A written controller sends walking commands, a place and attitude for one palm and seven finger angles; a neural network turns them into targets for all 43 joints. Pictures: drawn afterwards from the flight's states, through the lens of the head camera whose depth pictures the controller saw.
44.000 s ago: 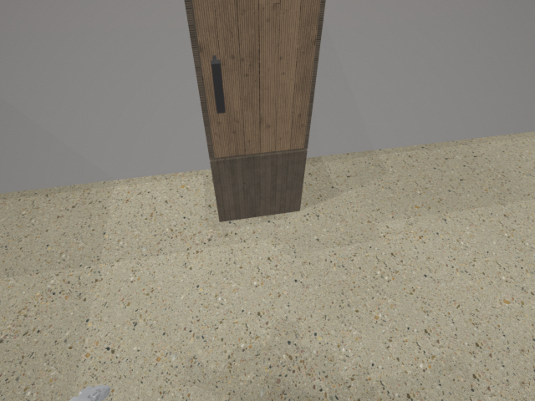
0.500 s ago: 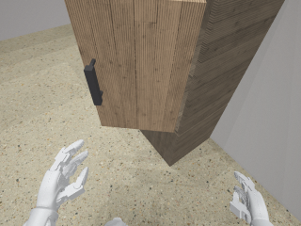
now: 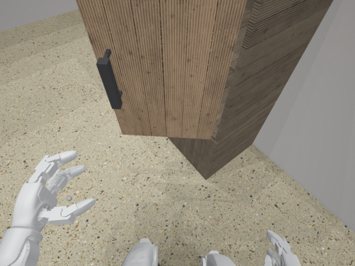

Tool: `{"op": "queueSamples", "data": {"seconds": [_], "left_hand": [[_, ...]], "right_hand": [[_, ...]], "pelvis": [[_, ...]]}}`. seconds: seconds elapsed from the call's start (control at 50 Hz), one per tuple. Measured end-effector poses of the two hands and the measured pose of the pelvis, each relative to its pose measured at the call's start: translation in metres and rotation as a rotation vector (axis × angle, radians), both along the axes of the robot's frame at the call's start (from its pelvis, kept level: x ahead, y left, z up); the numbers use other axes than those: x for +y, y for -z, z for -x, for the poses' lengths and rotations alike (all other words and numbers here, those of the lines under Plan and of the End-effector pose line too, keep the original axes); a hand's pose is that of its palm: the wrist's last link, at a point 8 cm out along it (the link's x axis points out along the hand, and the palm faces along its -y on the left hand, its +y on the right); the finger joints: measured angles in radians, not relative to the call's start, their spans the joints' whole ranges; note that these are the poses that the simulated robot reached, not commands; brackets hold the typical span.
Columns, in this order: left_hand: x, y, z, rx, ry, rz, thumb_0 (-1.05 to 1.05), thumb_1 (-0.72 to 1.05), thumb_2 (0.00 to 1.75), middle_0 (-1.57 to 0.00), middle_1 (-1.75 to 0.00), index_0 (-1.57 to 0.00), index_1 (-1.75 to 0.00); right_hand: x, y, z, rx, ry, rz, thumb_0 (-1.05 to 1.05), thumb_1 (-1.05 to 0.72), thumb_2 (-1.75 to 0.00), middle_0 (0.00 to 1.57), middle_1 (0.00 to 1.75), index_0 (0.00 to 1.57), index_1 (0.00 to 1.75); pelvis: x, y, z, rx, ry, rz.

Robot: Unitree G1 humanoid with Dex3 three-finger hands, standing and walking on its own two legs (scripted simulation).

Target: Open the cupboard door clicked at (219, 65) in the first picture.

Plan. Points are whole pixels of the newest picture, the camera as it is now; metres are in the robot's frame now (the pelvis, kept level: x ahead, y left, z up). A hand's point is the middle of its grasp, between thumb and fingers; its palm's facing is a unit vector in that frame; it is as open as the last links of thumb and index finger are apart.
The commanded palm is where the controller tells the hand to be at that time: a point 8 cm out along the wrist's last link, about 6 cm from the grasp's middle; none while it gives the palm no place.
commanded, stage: raise the hand with hooked fingers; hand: left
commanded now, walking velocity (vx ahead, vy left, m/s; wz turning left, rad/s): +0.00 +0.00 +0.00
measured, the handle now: (112, 80) +0.58 +0.21 +0.05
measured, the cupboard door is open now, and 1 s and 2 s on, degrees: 49 49 49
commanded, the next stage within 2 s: move the hooked fingers beside the handle in 1.24 s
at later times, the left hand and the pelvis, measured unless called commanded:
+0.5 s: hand (38, 185) +0.27 +0.29 +0.05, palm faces +0.00 -1.00 -0.05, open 13.8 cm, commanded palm +0.24 +0.34 +0.06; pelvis +0.01 +0.03 +0.01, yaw +1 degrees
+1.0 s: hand (40, 170) +0.29 +0.29 +0.07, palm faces -0.02 -1.00 -0.03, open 14.0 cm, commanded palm +0.27 +0.34 +0.07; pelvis +0.01 +0.02 +0.02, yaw +0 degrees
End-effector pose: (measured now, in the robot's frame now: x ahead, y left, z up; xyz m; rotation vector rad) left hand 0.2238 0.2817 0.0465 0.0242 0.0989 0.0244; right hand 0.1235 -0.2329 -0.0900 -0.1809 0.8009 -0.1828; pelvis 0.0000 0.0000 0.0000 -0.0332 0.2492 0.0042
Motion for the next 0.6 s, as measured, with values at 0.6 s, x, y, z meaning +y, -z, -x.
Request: {"op": "queueSamples", "data": {"seconds": [0.6], "left_hand": [[0.067,-0.017,-0.026,-0.025,0.034,-0.029,-0.01,-0.48,0.31,-0.3,-1.19,-0.29,-1.18]], "right_hand": [[0.034,-0.042,-0.05,-0.102,-0.142,0.074,0.01,-0.9,-0.9,0.21,0.3,0.21,0.3]], "pelvis": [[0.033,-0.013,-0.007,-0.024,-0.027,0.034]]}}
